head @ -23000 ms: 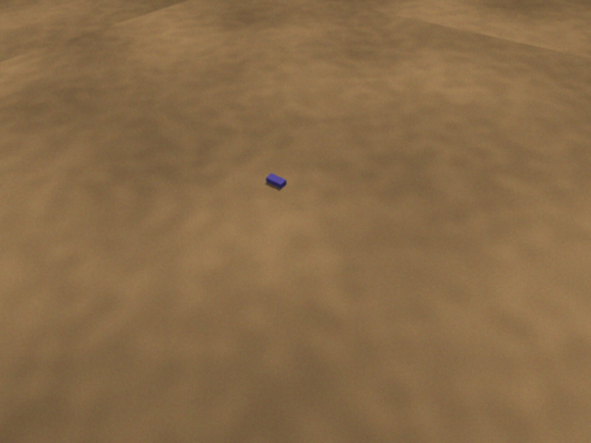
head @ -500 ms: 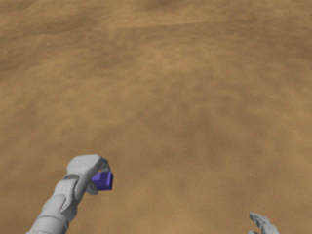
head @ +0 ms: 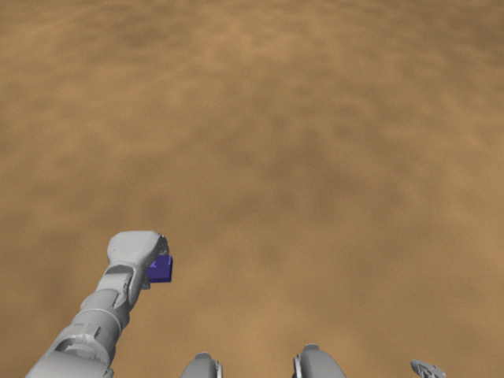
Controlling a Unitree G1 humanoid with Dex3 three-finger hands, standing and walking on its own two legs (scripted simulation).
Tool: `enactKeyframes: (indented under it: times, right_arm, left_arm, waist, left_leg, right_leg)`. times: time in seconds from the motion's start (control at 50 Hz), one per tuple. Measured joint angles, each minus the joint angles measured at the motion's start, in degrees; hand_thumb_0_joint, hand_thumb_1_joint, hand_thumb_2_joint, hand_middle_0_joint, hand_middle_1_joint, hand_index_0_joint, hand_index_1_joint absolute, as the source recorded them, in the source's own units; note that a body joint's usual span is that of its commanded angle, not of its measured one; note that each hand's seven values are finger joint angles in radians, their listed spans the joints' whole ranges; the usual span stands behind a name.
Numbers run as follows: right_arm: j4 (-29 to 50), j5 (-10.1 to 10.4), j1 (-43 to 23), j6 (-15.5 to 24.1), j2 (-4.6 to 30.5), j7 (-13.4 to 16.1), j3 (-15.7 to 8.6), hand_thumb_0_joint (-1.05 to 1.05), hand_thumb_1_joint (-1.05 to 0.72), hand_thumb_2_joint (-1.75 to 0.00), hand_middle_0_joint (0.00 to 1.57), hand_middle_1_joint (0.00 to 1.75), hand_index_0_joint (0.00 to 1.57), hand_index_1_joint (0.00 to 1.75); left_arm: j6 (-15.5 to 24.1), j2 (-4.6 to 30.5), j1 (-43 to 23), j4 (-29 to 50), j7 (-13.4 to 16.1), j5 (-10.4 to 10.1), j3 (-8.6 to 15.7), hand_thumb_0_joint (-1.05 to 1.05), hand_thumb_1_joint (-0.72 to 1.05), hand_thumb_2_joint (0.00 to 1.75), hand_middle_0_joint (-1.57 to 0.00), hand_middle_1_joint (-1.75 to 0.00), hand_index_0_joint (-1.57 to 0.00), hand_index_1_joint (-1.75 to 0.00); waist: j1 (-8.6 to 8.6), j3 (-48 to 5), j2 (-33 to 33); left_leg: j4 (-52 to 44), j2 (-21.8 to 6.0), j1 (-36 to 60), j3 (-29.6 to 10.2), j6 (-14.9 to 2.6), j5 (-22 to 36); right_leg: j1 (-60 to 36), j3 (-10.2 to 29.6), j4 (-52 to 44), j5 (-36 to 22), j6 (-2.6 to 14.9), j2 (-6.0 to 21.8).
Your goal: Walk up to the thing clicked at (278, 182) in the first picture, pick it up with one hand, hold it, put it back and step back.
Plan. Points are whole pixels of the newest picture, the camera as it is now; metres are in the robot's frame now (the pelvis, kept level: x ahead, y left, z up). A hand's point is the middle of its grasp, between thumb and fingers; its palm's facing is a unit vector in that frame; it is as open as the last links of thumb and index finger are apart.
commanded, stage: crouch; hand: left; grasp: from above
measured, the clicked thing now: (146, 269) +0.35 +0.22 -0.14
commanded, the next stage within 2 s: lower in 1.58 s
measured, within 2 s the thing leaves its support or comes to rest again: neither
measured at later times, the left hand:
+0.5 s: hand (175, 274) +0.40 +0.21 -0.35, palm faces -0.45 +0.01 -0.90, open 7.4 cm
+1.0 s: hand (185, 275) +0.44 +0.20 -0.47, palm faces -0.46 -0.01 -0.89, open 7.5 cm
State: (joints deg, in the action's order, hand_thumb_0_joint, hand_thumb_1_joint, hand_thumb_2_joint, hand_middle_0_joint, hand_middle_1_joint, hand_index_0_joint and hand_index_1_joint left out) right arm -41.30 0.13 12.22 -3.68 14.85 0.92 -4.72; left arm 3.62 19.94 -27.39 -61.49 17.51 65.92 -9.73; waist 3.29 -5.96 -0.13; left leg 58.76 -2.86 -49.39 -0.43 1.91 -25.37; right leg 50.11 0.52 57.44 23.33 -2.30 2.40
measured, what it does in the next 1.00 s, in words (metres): lowers itself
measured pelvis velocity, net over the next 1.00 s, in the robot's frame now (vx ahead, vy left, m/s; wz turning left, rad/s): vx -0.05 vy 0.01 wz -0.04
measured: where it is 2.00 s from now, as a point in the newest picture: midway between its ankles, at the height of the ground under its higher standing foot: outside the picture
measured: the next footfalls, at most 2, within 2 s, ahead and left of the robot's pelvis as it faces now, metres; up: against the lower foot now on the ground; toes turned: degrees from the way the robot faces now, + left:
none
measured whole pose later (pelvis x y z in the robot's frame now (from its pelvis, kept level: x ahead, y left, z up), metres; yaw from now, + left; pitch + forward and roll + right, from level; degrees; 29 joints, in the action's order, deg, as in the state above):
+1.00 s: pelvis -0.05 +0.01 -0.31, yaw -2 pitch +37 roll -5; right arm -42.1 -6.7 9.8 2.4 14.4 -5.3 -0.5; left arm 5.4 33.2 -58.2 -81.1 20.0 69.8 0.7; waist 14.6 -5.7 -1.3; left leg 126.5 -0.5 -123.4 -6.6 2.2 -40.3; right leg 122.2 1.0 122.4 37.3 -3.8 1.6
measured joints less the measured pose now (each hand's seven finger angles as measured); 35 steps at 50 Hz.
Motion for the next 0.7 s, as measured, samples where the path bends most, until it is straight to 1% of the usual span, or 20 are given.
enactKeyframes:
  times: [0.1, 0.18, 0.28, 0.42, 0.5, 0.56, 0.7]
  right_arm:
    - [-0.8, -1.2, 1.0, 1.4, 0.4, 0.3, -0.3, 0.0, -0.9, -0.9, 0.2, 0.3, 0.2, 0.3]
    - [-1.6, -2.0, 1.4, 2.2, 0.2, 0.6, -0.4, 0.0, -0.9, -0.9, 0.2, 0.3, 0.2, 0.3]
    - [-2.4, -2.7, 1.3, 3.1, -0.9, 0.5, 0.1, 0.0, -0.9, -0.9, 0.2, 0.3, 0.2, 0.3]
    - [-2.1, -3.5, 0.4, 4.6, -2.3, -0.5, 1.6, 0.0, -0.9, -0.9, 0.2, 0.3, 0.2, 0.3]
    - [-1.9, -3.9, -0.4, 5.7, -2.6, -1.4, 2.4, 0.0, -0.9, -0.9, 0.21, 0.3, 0.2, 0.3]
    - [-1.9, -4.4, -1.2, 6.2, -2.5, -2.0, 2.9, 0.0, -0.9, -0.9, 0.21, 0.3, 0.2, 0.3]
    - [-1.6, -5.5, -2.6, 6.9, -1.8, -3.6, 3.4, 0.0, -0.9, -0.9, 0.21, 0.3, 0.2, 0.3]
  left_arm:
    - [-0.5, 0.4, -5.8, -5.5, 3.5, 1.1, 1.5, 0.0, 0.4, 0.03, -1.03, -0.09, -1.04, -0.05]
    - [-1.4, 1.2, -9.2, -7.2, 4.4, 1.0, 3.0, 0.0, 0.39, 0.03, -1.04, -0.09, -1.05, -0.05]
    - [-2.3, 2.2, -13.3, -8.8, 4.1, 0.7, 4.5, 0.0, 0.38, 0.06, -1.03, -0.11, -1.04, -0.07]
    - [-1.7, 4.3, -18.6, -12.1, 2.8, 0.8, 5.8, 0.0, 0.37, 0.12, -1.01, -0.14, -1.02, -0.11]
    - [-0.8, 5.7, -21.2, -13.3, 2.7, 1.3, 6.5, 0.0, 0.36, 0.12, -1.01, -0.16, -1.02, -0.13]
    - [-0.2, 6.7, -22.8, -13.9, 3.1, 2.2, 7.0, 0.0, 0.37, 0.12, -1.0, -0.17, -1.01, -0.14]
    - [-0.3, 8.6, -26.2, -15.6, 3.7, 3.3, 8.5, 0.0, 0.38, 0.11, -0.98, -0.19, -0.99, -0.15]
  waist:
    - [2.18, -2.6, -0.7]
    - [3.75, -4.3, -1.5]
    - [5.26, -5.1, -2.3]
    - [6.82, -5.3, -3.0]
    - [7.57, -5.1, -2.8]
    - [8.17, -4.6, -2.5]
    - [9.38, -3.1, -1.9]
  left_leg:
    - [12.8, -0.1, -14.7, -0.7, -0.27, -4.0]
    - [22.2, 0.0, -25.7, -1.1, -0.62, -6.7]
    - [31.8, 0.3, -36.8, -1.5, -1.05, -9.0]
    - [42.6, 0.9, -49.8, -2.3, -1.39, -10.8]
    - [48.0, 1.3, -56.2, -2.9, -1.28, -11.7]
    - [51.8, 1.6, -60.1, -3.5, -1.1, -12.3]
    - [58.6, 2.2, -67.0, -4.5, -0.59, -13.6]
  right_leg:
    - [14.4, 0.3, 12.0, 3.6, -0.27, -0.2]
    - [25.1, 0.5, 20.9, 5.9, -0.58, -0.3]
    - [36.0, 0.9, 30.1, 8.0, -0.81, -0.3]
    - [48.6, 1.2, 40.5, 9.9, -1.05, -0.1]
    - [54.7, 1.1, 45.8, 10.8, -1.06, -0.1]
    - [58.4, 1.0, 49.4, 11.6, -1.07, 0.0]
    - [64.9, 0.8, 56.2, 13.1, -1.12, 0.0]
